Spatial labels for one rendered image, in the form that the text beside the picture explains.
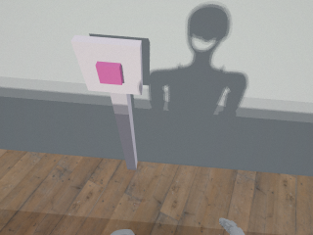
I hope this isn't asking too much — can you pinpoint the robot right hand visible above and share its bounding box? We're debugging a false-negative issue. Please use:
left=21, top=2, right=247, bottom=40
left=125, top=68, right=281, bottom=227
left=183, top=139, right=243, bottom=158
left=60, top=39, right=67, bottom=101
left=219, top=217, right=245, bottom=235

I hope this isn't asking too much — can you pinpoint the button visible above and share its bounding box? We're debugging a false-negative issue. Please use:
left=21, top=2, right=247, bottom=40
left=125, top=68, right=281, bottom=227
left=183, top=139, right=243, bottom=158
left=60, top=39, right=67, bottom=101
left=95, top=61, right=123, bottom=85

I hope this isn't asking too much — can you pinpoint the panel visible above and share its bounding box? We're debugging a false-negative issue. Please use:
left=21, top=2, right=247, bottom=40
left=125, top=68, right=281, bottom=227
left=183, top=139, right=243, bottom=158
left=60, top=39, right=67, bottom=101
left=70, top=35, right=143, bottom=170

